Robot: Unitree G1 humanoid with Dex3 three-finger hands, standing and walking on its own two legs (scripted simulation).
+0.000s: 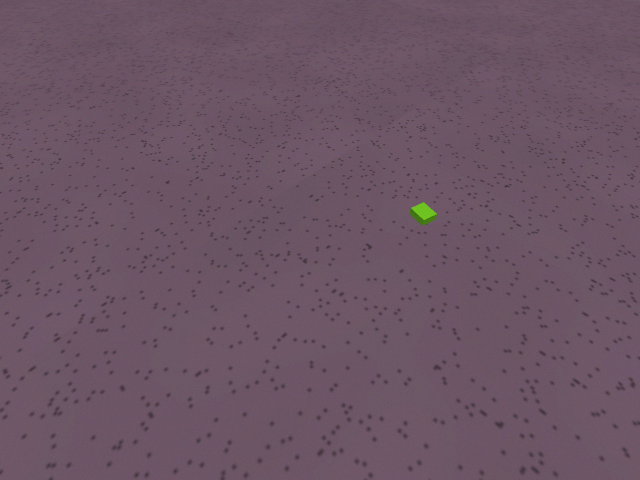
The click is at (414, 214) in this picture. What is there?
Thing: flat box
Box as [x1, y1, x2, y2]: [409, 202, 436, 225]
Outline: 423,202 412,207 409,213 422,225 433,220 436,215 436,213
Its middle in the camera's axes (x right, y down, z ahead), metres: +0.47 -0.12 +1.77
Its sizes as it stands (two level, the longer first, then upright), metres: 0.091 0.077 0.036
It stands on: the floor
